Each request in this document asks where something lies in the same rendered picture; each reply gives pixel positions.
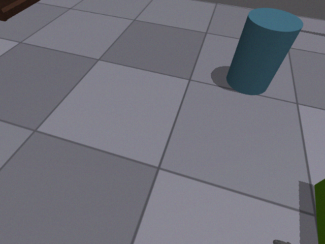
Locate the bookshelf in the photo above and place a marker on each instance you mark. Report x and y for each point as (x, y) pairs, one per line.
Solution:
(9, 8)

